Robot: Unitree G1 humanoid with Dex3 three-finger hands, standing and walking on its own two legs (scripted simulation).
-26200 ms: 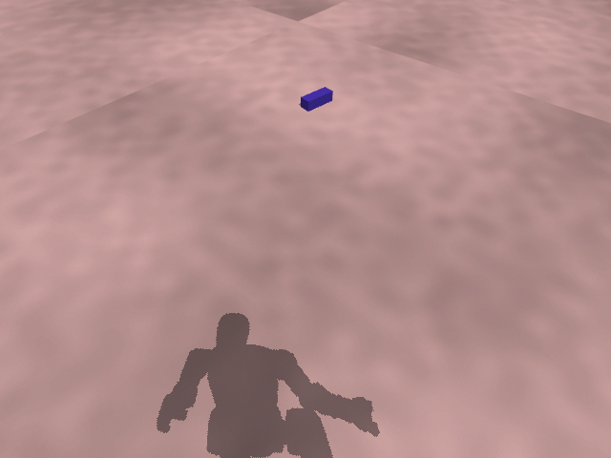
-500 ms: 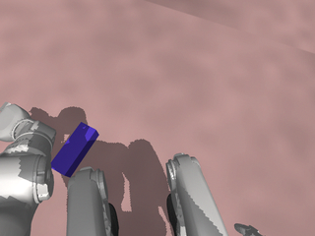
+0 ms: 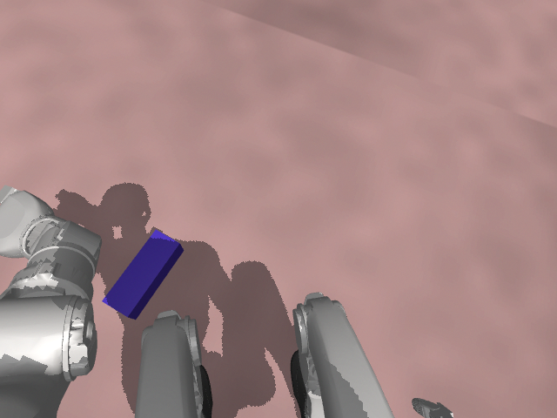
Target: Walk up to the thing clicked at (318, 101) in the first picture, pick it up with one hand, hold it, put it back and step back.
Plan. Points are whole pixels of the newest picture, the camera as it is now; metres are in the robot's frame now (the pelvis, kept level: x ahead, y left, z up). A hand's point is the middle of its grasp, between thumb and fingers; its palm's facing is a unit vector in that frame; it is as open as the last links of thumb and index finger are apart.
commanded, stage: go down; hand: left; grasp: from above
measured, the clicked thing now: (145, 274) +0.44 +0.25 -0.47
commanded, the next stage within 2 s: approach in 1.70 s
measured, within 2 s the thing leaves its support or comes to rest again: neither
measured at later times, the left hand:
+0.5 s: hand (31, 237) +0.41 +0.30 -0.06, palm faces -0.16 -0.36 -0.92, open 12.9 cm
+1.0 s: hand (16, 234) +0.41 +0.30 -0.03, palm faces -0.16 -0.35 -0.92, open 13.8 cm
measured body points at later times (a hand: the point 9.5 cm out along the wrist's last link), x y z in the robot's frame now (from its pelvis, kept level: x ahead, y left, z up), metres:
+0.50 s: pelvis +0.03 +0.01 +0.06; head +0.20 +0.03 +0.47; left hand +0.42 +0.31 -0.01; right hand +0.12 -0.25 -0.08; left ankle +0.09 +0.14 -0.47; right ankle +0.08 -0.12 -0.47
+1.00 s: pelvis +0.03 +0.00 +0.08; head +0.19 +0.03 +0.50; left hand +0.41 +0.32 +0.02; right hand +0.11 -0.25 -0.05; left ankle +0.09 +0.14 -0.47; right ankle +0.08 -0.12 -0.47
